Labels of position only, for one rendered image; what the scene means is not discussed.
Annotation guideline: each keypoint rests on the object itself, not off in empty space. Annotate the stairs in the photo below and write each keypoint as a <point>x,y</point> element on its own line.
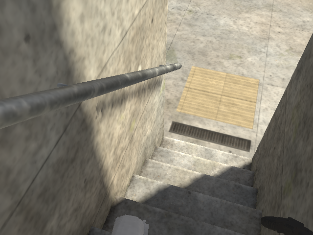
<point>189,189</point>

